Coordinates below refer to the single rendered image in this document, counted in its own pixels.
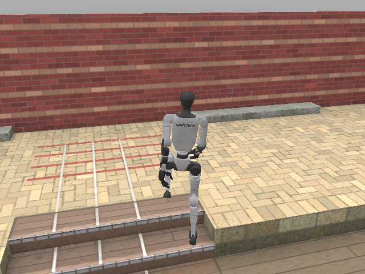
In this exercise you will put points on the right robot hand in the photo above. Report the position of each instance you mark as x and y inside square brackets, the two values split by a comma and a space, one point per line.
[193, 152]

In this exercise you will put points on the humanoid robot torso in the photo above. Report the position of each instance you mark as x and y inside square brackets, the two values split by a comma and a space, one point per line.
[184, 134]

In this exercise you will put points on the robot left forearm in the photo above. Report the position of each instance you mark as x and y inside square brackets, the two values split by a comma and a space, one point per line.
[164, 156]

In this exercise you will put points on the right robot upper arm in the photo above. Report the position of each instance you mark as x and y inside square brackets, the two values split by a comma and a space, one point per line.
[202, 121]

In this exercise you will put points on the robot right forearm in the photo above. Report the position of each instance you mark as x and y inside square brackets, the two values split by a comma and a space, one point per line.
[199, 150]

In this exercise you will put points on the right robot shin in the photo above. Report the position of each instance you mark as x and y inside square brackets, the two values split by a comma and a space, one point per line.
[194, 217]

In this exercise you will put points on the left robot upper arm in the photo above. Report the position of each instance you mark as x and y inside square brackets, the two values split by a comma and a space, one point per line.
[167, 120]

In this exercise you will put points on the left robot hand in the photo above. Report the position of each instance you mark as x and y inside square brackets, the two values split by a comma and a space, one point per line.
[161, 177]

